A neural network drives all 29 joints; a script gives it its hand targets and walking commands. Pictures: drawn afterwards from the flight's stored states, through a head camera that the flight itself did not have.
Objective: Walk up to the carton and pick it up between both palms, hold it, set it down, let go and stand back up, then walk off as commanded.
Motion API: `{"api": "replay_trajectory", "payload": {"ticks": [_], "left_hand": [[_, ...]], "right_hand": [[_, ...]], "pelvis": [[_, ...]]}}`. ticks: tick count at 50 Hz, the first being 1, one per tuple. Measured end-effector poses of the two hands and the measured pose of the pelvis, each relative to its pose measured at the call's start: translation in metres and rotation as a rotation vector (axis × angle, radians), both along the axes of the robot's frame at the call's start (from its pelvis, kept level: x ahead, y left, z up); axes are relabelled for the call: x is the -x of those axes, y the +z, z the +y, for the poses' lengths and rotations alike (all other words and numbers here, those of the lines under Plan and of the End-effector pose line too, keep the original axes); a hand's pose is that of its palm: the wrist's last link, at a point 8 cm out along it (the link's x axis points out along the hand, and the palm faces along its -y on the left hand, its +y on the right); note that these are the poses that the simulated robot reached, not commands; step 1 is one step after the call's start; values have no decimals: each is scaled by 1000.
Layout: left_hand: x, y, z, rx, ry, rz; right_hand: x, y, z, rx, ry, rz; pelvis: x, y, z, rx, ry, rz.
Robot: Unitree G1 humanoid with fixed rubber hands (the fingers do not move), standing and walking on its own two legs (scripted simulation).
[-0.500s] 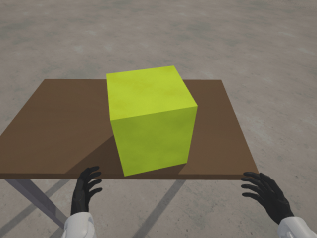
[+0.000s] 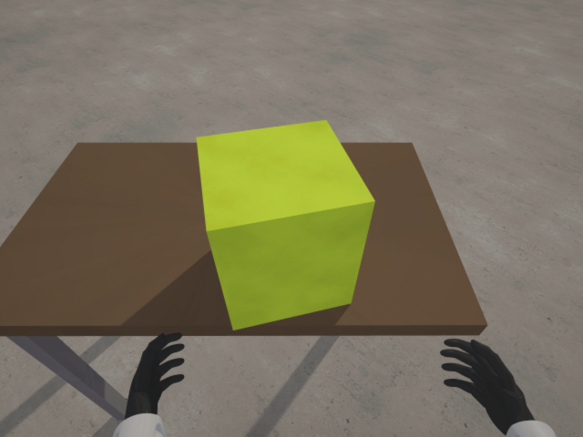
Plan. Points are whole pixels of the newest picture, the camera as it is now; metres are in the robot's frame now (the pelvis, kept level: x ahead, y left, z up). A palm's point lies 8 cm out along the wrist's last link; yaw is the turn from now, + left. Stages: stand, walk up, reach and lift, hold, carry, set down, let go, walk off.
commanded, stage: set down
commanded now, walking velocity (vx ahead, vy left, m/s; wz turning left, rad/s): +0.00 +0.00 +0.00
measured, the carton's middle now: (279, 226) +0.43 +0.05 +0.05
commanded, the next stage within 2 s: let go in 1.26 s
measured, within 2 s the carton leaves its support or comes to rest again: neither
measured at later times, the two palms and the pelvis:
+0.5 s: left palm (145, 419) +0.16 +0.22 -0.03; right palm (484, 419) +0.18 -0.23 -0.03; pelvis +0.01 +0.01 +0.00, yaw +0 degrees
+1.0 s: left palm (143, 426) +0.16 +0.23 -0.06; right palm (470, 434) +0.16 -0.22 -0.07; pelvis +0.00 +0.01 +0.00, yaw +0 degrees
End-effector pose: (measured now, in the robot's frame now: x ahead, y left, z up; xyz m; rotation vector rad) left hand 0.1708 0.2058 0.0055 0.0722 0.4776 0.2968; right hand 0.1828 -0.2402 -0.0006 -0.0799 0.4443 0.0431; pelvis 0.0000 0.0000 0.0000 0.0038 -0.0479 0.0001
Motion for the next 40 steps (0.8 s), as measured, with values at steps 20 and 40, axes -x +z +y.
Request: {"api": "replay_trajectory", "payload": {"ticks": [20,40], "left_hand": [[8,-34,8,-6,-53,124],[10,-57,13,-11,-118,219]], "right_hand": [[5,-26,11,30,-30,79],[9,-50,21,79,-55,150]], "pelvis": [[-11,0,5,1,-7,-4],[-2,-1,5,-2,2,-16]]}}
